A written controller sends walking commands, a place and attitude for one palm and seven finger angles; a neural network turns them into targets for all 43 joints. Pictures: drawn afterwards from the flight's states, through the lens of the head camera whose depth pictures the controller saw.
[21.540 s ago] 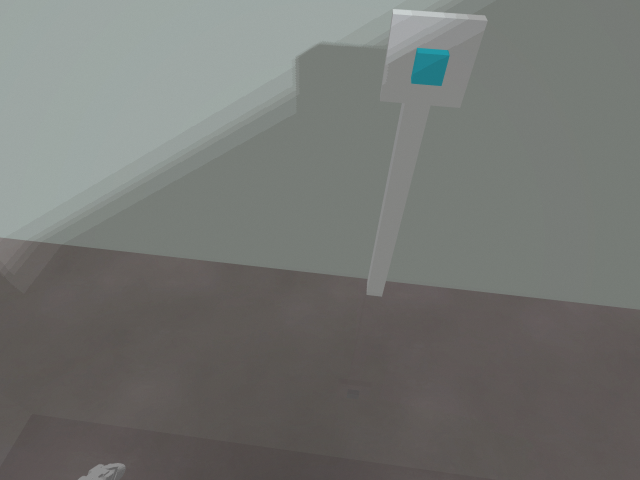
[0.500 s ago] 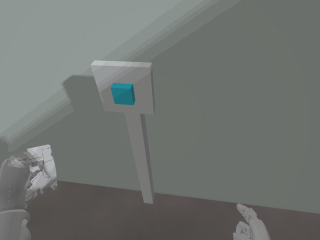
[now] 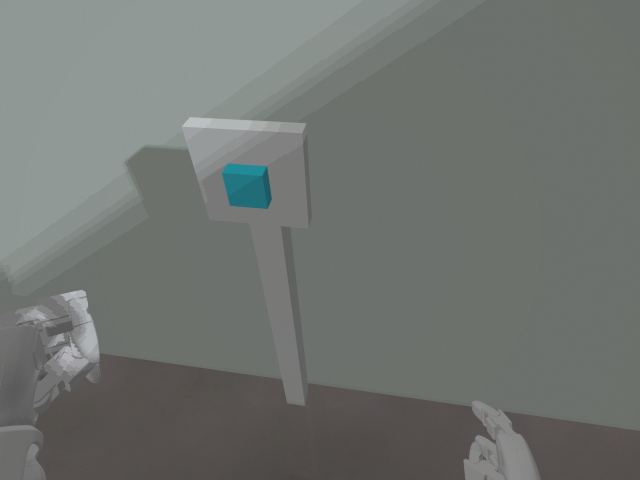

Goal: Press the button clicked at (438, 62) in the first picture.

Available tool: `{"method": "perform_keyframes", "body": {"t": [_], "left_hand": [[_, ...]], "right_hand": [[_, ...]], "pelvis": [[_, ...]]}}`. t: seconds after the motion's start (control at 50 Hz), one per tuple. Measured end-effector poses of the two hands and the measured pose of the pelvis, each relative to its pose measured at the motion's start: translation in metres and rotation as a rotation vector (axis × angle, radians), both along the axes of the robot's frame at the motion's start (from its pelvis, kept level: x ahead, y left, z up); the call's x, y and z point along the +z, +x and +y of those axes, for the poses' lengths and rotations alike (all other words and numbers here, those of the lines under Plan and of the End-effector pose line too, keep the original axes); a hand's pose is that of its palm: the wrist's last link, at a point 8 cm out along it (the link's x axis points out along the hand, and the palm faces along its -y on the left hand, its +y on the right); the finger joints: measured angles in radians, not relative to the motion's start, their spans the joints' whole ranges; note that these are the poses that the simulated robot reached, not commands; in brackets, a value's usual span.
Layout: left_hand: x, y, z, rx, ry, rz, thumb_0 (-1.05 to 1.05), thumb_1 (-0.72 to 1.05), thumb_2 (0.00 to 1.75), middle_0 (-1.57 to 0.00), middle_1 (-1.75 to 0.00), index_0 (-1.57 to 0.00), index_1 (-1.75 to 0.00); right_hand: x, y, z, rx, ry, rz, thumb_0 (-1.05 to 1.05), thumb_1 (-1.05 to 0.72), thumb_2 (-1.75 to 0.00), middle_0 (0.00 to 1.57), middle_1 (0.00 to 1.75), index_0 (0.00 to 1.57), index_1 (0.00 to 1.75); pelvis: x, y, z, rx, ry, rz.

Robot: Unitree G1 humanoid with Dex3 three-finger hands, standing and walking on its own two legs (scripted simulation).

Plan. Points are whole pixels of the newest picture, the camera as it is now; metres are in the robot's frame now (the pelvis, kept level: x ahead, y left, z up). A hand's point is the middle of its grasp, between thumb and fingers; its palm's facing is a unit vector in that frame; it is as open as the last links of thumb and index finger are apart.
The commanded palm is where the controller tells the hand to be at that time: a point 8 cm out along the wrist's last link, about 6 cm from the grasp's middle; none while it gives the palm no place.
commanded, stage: step back with the hand held close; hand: left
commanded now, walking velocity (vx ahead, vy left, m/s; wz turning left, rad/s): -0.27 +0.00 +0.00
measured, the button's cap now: (248, 185) +0.50 +0.18 +0.12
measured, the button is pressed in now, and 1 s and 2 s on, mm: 0 0 0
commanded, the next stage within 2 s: stop stepping back and stand still in 1.52 s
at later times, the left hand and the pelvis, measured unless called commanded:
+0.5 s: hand (52, 390) +0.14 +0.26 +0.15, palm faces +0.30 -0.82 -0.49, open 3.1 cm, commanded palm +0.08 +0.30 +0.17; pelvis -0.05 +0.02 -0.01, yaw +0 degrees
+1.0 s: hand out of the picture +0.08 +0.29 +0.17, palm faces +0.39 -0.80 -0.45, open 3.1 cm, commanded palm +0.02 +0.33 +0.17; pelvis -0.11 +0.04 -0.01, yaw +1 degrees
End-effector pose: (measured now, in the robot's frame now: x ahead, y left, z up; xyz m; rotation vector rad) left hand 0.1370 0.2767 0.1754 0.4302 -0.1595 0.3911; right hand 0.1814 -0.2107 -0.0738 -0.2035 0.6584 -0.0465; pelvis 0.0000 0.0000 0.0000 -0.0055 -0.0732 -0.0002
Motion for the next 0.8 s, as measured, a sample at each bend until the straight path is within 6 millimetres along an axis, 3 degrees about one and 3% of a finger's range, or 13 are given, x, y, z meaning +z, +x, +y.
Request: {"method": "perform_keyframes", "body": {"t": [0.18,0.34,0.54,0.8], "left_hand": [[-0.005,0.006,0.007,-0.038,0.065,0.078,0.02,0.89,0.9,-1.31,-1.5,-1.3,-1.5],[-0.004,-0.003,0.014,-0.089,0.105,0.087,0.02,0.89,0.9,-1.31,-1.5,-1.3,-1.5],[-0.002,-0.039,0.026,-0.099,0.128,0.022,0.02,0.89,0.9,-1.31,-1.5,-1.3,-1.5],[-0.001,-0.082,0.039,-0.053,0.113,-0.094,0.02,0.89,0.9,-1.31,-1.5,-1.31,-1.5]], "right_hand": [[-0.005,-0.014,-0.014,-0.066,-0.025,0.091,0.01,-0.9,-0.89,0.21,0.3,0.21,0.3],[-0.004,-0.037,-0.016,-0.123,-0.05,0.12,0.01,-0.9,-0.89,0.2,0.3,0.2,0.29],[-0.001,-0.071,0.001,-0.105,-0.062,0.08,0.01,-0.9,-0.89,0.2,0.3,0.2,0.29],[-0.013,-0.113,0.015,-0.059,-0.096,0.1,0.01,-0.9,-0.89,0.21,0.3,0.21,0.3]], "pelvis": [[-0.001,-0.007,0.007,-0.004,-0.009,0.073],[-0.004,-0.024,0.016,-0.012,-0.011,0.09],[-0.009,-0.056,0.026,-0.006,-0.025,0.09],[-0.017,-0.088,0.037,0.017,-0.052,0.076]]}}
